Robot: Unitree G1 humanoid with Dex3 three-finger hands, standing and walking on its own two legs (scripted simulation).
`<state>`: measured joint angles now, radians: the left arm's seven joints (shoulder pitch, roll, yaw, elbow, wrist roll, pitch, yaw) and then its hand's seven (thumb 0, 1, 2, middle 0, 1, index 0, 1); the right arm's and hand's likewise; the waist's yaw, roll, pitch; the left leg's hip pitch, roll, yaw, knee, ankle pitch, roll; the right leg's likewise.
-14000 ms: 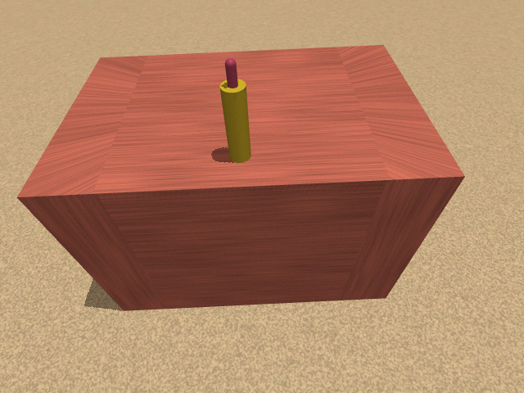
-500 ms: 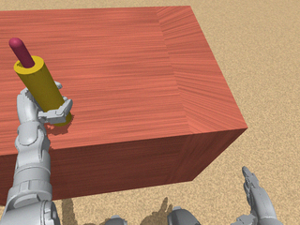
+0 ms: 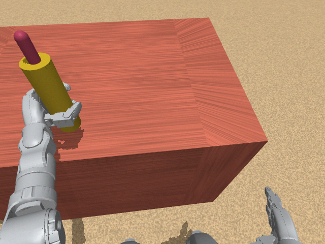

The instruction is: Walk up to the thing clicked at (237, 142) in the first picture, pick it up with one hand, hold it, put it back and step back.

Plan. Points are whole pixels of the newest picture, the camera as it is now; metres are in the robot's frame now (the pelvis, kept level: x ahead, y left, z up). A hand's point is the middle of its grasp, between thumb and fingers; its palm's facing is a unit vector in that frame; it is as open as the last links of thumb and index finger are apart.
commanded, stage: lift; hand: left
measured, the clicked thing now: (50, 88) +0.44 +0.23 +0.15
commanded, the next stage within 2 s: hold in 1.52 s
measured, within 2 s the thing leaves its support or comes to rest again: neither
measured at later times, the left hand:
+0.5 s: hand (60, 93) +0.42 +0.20 +0.15, palm faces +0.23 -0.97 -0.05, open 7.8 cm
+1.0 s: hand (56, 96) +0.36 +0.18 +0.21, palm faces +0.22 -0.97 -0.04, open 7.7 cm
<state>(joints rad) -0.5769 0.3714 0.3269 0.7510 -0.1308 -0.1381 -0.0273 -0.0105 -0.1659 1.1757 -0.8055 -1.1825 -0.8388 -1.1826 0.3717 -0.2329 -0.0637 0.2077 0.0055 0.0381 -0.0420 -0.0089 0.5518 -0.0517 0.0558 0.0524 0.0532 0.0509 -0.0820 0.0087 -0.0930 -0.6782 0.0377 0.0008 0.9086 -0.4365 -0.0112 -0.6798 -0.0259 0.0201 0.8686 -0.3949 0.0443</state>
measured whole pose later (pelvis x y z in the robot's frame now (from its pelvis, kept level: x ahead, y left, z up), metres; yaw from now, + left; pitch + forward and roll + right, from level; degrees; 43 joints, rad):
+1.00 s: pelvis +0.00 -0.01 +0.03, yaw +1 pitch +1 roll +0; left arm -0.35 0.24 0.24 0.10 -0.17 0.33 0.05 -0.01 -0.16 1.18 -0.82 -1.17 -0.85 -1.16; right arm 0.31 -0.21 -0.07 0.48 0.03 -0.14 -0.09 -0.01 0.55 -0.05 0.05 0.05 0.05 0.05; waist -0.01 0.06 -0.07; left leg -0.37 0.03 -0.01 0.70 -0.35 -0.03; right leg -0.38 -0.03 0.00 0.69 -0.33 0.03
